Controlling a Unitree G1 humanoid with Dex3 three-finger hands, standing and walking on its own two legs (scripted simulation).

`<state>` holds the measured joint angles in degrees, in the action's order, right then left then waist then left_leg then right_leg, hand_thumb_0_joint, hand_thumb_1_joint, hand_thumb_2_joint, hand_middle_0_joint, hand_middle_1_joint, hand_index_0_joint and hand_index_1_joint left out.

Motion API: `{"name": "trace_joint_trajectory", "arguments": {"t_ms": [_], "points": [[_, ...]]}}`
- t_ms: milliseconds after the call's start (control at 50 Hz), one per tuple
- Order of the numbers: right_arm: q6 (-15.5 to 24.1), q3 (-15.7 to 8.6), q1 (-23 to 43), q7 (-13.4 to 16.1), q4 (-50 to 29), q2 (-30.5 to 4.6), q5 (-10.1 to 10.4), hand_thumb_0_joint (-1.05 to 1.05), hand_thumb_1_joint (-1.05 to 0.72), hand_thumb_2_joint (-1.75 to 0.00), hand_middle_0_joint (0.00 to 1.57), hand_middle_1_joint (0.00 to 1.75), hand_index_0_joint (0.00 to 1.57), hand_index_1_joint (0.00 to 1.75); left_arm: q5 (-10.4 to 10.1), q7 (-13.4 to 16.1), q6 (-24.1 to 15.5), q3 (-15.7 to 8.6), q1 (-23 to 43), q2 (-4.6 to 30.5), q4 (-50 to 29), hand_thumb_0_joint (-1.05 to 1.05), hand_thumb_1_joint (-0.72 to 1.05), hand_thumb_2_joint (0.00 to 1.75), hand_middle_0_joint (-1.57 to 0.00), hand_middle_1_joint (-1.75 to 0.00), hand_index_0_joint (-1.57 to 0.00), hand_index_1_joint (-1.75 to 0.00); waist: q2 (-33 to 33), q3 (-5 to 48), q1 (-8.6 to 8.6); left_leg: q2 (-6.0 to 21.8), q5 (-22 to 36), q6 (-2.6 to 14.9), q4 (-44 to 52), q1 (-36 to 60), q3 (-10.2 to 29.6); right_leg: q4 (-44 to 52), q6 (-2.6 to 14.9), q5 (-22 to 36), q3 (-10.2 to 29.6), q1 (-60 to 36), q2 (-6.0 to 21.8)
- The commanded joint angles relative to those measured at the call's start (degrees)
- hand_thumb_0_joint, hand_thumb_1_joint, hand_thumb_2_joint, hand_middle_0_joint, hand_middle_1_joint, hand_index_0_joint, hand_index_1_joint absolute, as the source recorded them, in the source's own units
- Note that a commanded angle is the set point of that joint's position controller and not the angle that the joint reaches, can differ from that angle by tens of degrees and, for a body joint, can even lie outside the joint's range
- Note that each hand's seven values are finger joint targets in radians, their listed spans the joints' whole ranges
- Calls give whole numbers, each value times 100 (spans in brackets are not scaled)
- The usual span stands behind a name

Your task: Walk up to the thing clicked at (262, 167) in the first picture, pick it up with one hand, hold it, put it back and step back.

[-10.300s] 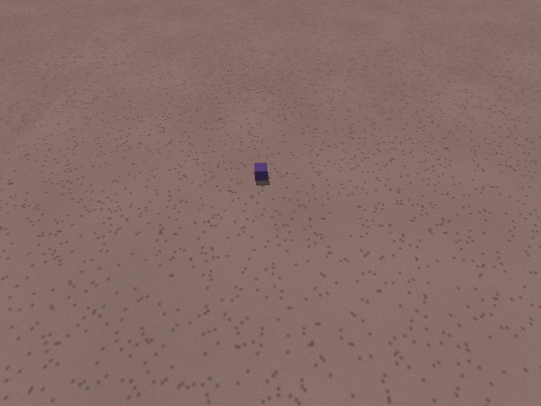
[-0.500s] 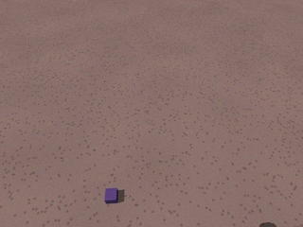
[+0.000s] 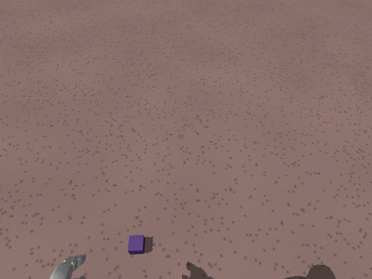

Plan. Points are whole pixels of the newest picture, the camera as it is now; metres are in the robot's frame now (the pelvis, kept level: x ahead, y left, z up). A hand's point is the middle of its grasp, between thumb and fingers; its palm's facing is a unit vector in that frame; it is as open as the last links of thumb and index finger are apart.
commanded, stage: walk up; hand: left
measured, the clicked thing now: (136, 244) +0.37 +0.23 -0.74
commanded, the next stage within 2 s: none
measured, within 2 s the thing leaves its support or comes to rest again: neither
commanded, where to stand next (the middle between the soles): +0.00 -0.02 m, yaw +2 degrees
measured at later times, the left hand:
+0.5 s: hand out of the picture +0.07 +0.25 -0.15, palm faces +0.02 -0.94 -0.33, open 7.4 cm
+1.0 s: hand out of the picture +0.06 +0.24 -0.15, palm faces +0.05 -0.95 -0.32, open 7.4 cm
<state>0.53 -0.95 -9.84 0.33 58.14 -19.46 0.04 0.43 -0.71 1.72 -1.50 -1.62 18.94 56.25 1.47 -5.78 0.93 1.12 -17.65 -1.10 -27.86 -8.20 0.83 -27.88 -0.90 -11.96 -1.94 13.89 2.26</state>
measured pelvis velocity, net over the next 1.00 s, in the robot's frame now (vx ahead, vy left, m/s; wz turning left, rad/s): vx -0.02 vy -0.02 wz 0.05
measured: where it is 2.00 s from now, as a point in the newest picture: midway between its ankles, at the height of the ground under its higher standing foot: outside the picture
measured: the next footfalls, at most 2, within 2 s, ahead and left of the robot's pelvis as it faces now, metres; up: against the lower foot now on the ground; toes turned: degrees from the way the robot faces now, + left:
right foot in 1.48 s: -0.03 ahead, -0.19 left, +0.00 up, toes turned +5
left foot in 1.96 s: +0.04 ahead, +0.12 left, +0.00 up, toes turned +5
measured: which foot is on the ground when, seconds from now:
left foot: down 0.00-1.00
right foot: down 0.00-1.00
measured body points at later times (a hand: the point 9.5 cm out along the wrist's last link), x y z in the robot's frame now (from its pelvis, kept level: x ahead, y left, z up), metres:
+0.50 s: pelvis -0.01 -0.01 +0.00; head +0.02 -0.01 +0.45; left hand +0.07 +0.30 -0.13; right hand +0.10 -0.31 -0.13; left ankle -0.03 +0.13 -0.74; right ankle +0.03 -0.13 -0.74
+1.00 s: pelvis -0.02 -0.02 +0.00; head +0.01 -0.01 +0.45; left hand +0.06 +0.29 -0.13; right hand +0.07 -0.32 -0.12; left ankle -0.03 +0.13 -0.74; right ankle +0.03 -0.13 -0.74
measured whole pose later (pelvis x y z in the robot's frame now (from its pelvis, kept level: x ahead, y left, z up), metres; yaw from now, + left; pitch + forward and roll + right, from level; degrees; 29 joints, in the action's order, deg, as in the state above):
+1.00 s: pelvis -0.02 -0.02 +0.00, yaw +3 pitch -2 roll +0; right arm 0.3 -0.6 -8.4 0.3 59.3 -21.3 -0.1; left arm 1.1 -2.0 2.4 -3.1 -5.3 20.1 60.2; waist 0.3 -4.7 -0.3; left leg 1.4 -14.8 -2.2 -26.5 -10.2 3.8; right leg -25.4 0.3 -9.6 -4.9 14.2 2.2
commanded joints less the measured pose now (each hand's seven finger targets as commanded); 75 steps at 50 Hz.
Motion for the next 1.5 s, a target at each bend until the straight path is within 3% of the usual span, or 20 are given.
{"name": "trace_joint_trajectory", "arguments": {"t_ms": [0, 60, 260, 540, 620, 700, 780, 1140, 1160, 1200, 1240, 1260, 1280, 1300, 1340, 1400, 1420, 1440, 1460, 1480], "points": [[180, -360, -11, 127, -283, -1535, -21, 0, -90, -90, 20, 30, 20, 30, -13, 49, -101, -345, 181, 1270, -276, 0, 90, 90, -20, -30, -20, -30, -609, 782, -52, 731, 2860, 331, 540, -186, 541, -45, 372, 1692, 345, -734, 309], [168, -356, 140, 132, -310, -1515, -8, 0, -90, -90, 20, 30, 20, 30, -23, 33, -63, -297, 270, 1195, -230, 0, 90, 90, -20, -30, -20, -30, -726, 907, -55, 766, 2910, 380, 552, -128, 562, 32, 377, 1544, 284, -799, 275], [109, -330, 391, 107, -374, -1516, -10, 0, -90, -90, 20, 30, 20, 30, 16, -33, -50, -276, 114, 1336, -18, 0, 90, 90, -20, -30, -20, -30, -300, 974, -100, 623, 1457, 351, 642, -307, 496, 315, 407, 1333, 461, -963, 470], [56, -274, 255, 49, -215, -1343, -20, 0, -90, -90, 20, 30, 20, 30, 52, -14, -95, -415, 133, 1451, -7, 0, 90, 90, -20, -30, -20, -30, 410, 696, -48, 222, 655, 227, 215, -206, 232, 1086, 579, -106, 833, -298, 807], [78, -300, 209, 43, -144, -1446, -67, 0, -90, -90, 20, 30, 20, 30, 50, -25, -66, -438, 102, 1396, -46, 0, 90, 90, -20, -30, -20, -30, 133, 684, -87, 404, 709, 295, 545, -402, 514, 895, 470, -408, 660, -359, 639], [131, -290, 431, 56, -212, -1523, -66, 0, -90, -90, 20, 30, 20, 30, 52, -50, -53, -442, -148, 1294, 5, 0, 90, 90, -20, -30, -20, -30, -304, 723, -231, 667, 881, 397, 884, -723, 869, 509, 341, 91, 399, -775, 416], [154, -267, 423, 71, -223, -1509, -69, 0, -90, -90, 20, 30, 20, 30, 38, -61, -59, -419, -123, 1267, -1, 0, 90, 90, -20, -30, -20, -30, -494, 768, -212, 620, 1021, 342, 900, -789, 823, 464, 338, 524, 368, -942, 431], [126, -251, 40, 60, -210, -1507, -46, 0, -90, -90, 20, 30, 20, 30, 39, -44, -65, -479, 59, 1398, -124, 0, 90, 90, -20, -30, -20, -30, 99, 766, -116, 346, 924, 298, 410, -721, 631, 709, 496, -240, 520, -589, 675], [87, -354, 54, 174, -278, -1781, -48, 0, -90, -90, 20, 30, 20, 30, 90, -76, 96, -623, 135, 1625, -339, 0, 90, 90, -20, -30, -20, -30, 199, 313, -125, 399, 1996, 363, 14, -987, 787, 116, 483, 1256, 332, -274, 557], [60, -378, -79, 236, -422, -1828, -8, 0, -90, -90, 20, 30, 20, 30, 69, -82, 204, -635, -32, 1486, -479, 0, 90, 90, -20, -30, -20, -30, -86, 634, -137, 726, 2616, 594, -29, -844, 1125, -548, 440, 1590, 92, -265, 309], [50, -499, -93, 283, -596, -2118, -45, 0, -90, -90, 20, 30, 20, 30, 92, -120, 298, -633, 0, 1374, -674, 0, 90, 90, -20, -30, -20, -30, -735, 873, -8, 1393, 3210, 1155, 287, -856, 1873, -1683, 267, 281, 128, -27, -97], [45, -568, -41, 304, -721, -2246, -99, 0, -90, -90, 20, 30, 20, 30, 95, -153, 381, -672, -68, 1305, -759, 0, 90, 90, -20, -30, -20, -30, -1210, 871, -25, 1808, 3267, 1505, 504, -891, 2371, -2454, 213, -1380, 289, 253, -281], [53, -624, -54, 337, -832, -2317, -168, 0, -90, -90, 20, 30, 20, 30, 103, -163, 455, -695, -89, 1314, -867, 0, 90, 90, -20, -30, -20, -30, -1297, 838, -13, 2033, 2934, 1749, 640, -1047, 2641, -3272, 203, -1990, 639, 466, -309], [58, -648, 140, 382, -976, -2314, -200, 0, -90, -90, 20, 30, 20, 30, 84, -164, 495, -697, -245, 1306, -918, 0, 90, 90, -20, -30, -20, -30, -1274, 761, -152, 2120, 2740, 1780, 593, -1217, 2507, -3643, 237, -2038, 925, 544, -228], [54, -605, 323, 400, -1100, -2126, -241, 0, -90, -90, 20, 30, 20, 30, 72, -162, 445, -693, -353, 1268, -940, 0, 90, 90, -20, -30, -20, -30, -988, 785, -267, 1689, 3255, 1568, 13, -983, 1815, -3691, 327, -2037, 1074, 872, -347], [115, -510, 216, 289, -1146, -1764, -232, 0, -90, -90, 20, 30, 20, 30, 39, -141, 132, -578, -688, 1127, -857, 0, 90, 90, -20, -30, -20, -30, -1195, 1286, -308, 992, 2299, 1028, -526, -58, 1142, -1092, 347, -1796, 429, 451, -132], [79, -440, 355, 204, -1192, -1609, -235, 0, -90, -90, 20, 30, 20, 30, 5, -99, -37, -488, -973, 958, -659, 0, 90, 90, -20, -30, -20, -30, -1039, 1427, -404, 690, 1957, 882, -981, 111, 813, 374, 214, -1287, 80, -38, -300], [-13, -411, 309, 133, -1206, -1509, -235, 0, -90, -90, 20, 30, 20, 30, 28, -5, -193, -549, -1343, 1119, -473, 0, 90, 90, -20, -30, -20, -30, -778, 1376, -577, 439, 1576, 691, -1558, -290, 656, 1306, 120, -185, 297, -857, -169], [-86, -317, 97, 95, -1234, -1216, -201, 0, -90, -90, 20, 30, 20, 30, 95, 91, -341, -646, -1494, 1625, -441, 0, 90, 90, -20, -30, -20, -30, 95, 1227, -506, 51, 190, 466, -2276, -1431, 524, 1243, 163, 465, 1581, -1642, 386], [-121, -227, -63, 91, -1295, -930, -224, 0, -90, -90, 20, 30, 20, 30, 206, 154, -440, -719, -1531, 2079, -476, 0, 90, 90, -20, -30, -20, -30, 941, 934, -368, -463, -1703, 258, -2748, -2918, 475, 853, 387, 1413, 2965, -2262, 1313]]}}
